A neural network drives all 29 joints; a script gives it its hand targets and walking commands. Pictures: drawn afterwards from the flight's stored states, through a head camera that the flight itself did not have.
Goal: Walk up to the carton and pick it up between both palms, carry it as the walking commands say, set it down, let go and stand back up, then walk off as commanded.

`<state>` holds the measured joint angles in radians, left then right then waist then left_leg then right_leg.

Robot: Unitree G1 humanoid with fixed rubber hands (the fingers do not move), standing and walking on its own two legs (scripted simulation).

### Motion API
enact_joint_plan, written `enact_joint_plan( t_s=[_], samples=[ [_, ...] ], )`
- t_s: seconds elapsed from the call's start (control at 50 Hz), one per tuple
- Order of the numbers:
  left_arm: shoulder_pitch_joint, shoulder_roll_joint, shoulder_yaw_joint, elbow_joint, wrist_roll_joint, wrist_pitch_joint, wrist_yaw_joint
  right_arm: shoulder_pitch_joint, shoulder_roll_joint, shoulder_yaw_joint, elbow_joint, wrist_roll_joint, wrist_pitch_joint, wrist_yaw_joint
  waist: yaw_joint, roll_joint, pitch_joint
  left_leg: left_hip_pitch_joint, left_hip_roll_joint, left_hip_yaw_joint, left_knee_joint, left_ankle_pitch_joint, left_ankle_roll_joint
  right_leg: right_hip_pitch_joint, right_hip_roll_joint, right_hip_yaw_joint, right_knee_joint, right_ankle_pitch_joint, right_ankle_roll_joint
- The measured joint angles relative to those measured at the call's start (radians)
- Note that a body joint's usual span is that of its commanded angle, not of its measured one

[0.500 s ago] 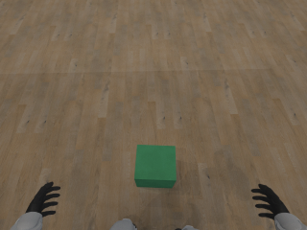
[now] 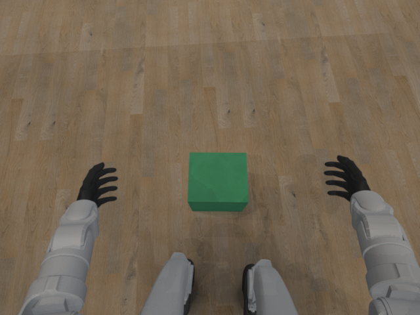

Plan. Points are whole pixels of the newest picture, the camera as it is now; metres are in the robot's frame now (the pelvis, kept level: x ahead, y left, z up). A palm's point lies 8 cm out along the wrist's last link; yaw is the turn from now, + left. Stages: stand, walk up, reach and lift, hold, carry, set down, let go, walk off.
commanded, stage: reach and lift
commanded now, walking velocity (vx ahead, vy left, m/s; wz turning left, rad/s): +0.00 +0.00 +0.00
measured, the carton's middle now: (217, 184) +0.49 +0.02 -0.59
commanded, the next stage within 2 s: none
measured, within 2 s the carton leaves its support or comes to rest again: neither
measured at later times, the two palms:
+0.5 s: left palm (130, 147) +0.45 +0.23 -0.14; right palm (315, 145) +0.48 -0.20 -0.14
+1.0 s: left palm (144, 147) +0.48 +0.22 -0.21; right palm (297, 146) +0.51 -0.18 -0.21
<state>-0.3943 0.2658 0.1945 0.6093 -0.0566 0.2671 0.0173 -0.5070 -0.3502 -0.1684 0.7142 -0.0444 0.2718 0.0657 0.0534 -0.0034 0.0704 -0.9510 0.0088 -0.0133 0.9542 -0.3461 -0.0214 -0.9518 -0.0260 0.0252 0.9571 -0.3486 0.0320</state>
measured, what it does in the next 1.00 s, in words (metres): lowers itself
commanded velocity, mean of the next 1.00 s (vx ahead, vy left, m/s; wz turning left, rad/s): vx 0.00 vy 0.00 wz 0.00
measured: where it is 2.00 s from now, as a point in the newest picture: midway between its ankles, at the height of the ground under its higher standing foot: (217, 301)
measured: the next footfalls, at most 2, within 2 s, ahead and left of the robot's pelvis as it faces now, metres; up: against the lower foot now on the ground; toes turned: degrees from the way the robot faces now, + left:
none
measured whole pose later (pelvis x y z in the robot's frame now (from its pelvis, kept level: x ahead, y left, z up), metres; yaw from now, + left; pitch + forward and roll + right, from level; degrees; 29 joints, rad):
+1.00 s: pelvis -0.01 +0.00 -0.09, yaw +0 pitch +50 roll +0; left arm -1.06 0.21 0.41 0.82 0.06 0.12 0.00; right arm -1.14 -0.26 -0.36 0.90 -0.11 0.13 0.02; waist 0.04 -0.01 -0.10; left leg -1.73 -0.01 -0.04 1.21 -0.35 -0.03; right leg -1.73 0.00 0.06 1.21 -0.36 0.05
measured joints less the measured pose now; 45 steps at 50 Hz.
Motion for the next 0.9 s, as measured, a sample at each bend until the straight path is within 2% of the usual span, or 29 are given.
enact_joint_plan(
  t_s=[0.2, 0.58, 0.76, 0.9],
  samples=[
    [-0.268, 0.001, 0.04, 0.087, 0.002, -0.002, 0.012, -0.265, -0.006, -0.03, 0.095, 0.014, -0.01, -0.004, -0.002, 0.0, -0.009, -0.199, 0.001, -0.006, 0.048, 0.029, -0.004, -0.199, 0.008, 0.004, 0.047, 0.029, -0.001],
    [-0.621, -0.034, 0.15, 0.198, 0.062, -0.113, -0.004, -0.577, 0.061, -0.132, 0.163, -0.007, -0.111, -0.048, -0.005, -0.002, -0.085, -0.525, -0.002, -0.019, 0.091, 0.039, -0.008, -0.522, 0.022, 0.011, 0.086, 0.04, 0.001],
    [-0.629, -0.081, 0.208, 0.176, 0.114, -0.153, -0.012, -0.589, 0.115, -0.18, 0.129, -0.068, -0.143, -0.051, -0.008, 0.005, -0.146, -0.615, -0.007, -0.018, 0.085, 0.041, -0.004, -0.611, 0.028, 0.028, 0.077, 0.044, 0.011],
    [-0.624, -0.077, 0.227, 0.174, 0.12, -0.152, -0.022, -0.578, 0.111, -0.19, 0.127, -0.068, -0.146, -0.043, -0.011, -0.003, -0.165, -0.682, -0.014, -0.017, 0.136, 0.028, -0.004, -0.68, 0.03, 0.038, 0.133, 0.029, 0.015]
  ],
)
